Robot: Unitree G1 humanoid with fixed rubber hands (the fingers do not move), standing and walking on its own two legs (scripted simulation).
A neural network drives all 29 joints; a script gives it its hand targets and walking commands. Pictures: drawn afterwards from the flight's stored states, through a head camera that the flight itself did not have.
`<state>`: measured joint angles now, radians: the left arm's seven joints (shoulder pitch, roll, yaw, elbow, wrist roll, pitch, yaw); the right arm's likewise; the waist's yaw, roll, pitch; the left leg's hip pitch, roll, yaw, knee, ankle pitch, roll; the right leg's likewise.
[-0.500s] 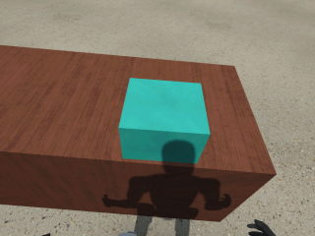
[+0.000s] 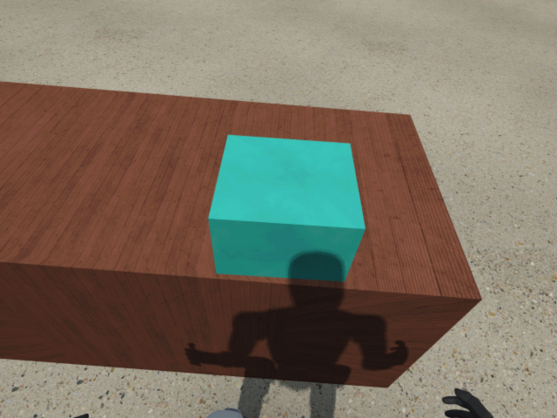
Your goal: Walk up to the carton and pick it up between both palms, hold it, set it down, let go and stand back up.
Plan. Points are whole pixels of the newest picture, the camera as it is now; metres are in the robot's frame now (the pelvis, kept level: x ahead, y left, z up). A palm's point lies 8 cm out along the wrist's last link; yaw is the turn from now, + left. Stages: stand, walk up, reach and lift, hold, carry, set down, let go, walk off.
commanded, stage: walk up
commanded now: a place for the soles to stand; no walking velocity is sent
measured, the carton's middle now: (284, 206) +0.52 +0.02 -0.04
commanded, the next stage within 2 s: none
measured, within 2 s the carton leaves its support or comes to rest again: neither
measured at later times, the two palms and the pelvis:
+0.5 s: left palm out of the picture +0.07 +0.31 -0.09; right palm out of the picture +0.06 -0.29 -0.09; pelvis -0.01 +0.00 -0.01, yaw +2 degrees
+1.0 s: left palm out of the picture +0.13 +0.25 -0.07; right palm (509, 406) +0.20 -0.35 -0.10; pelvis +0.09 -0.06 +0.00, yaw +3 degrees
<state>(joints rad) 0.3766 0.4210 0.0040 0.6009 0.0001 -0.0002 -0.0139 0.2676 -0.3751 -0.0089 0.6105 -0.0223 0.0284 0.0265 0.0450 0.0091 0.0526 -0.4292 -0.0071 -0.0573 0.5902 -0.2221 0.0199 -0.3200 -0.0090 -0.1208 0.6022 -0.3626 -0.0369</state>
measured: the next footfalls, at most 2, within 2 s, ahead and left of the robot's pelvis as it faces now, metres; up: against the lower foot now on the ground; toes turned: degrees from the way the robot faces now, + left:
left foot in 0.40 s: +0.02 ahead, +0.12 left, +0.00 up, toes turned -2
right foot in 0.70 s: +0.13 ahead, -0.14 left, -0.01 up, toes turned -1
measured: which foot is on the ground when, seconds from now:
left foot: down 0.00-0.22, up 0.24-0.38, down 0.40-0.70, up 0.72-1.00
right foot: down 0.00-0.40, up 0.42-0.68, down 0.70-1.00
